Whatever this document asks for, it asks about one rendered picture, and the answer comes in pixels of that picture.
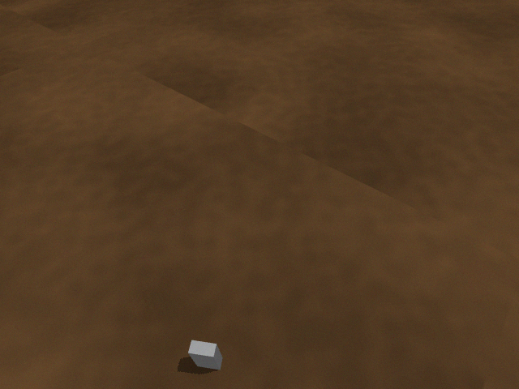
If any carton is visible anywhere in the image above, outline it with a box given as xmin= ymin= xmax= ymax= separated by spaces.
xmin=188 ymin=340 xmax=223 ymax=370

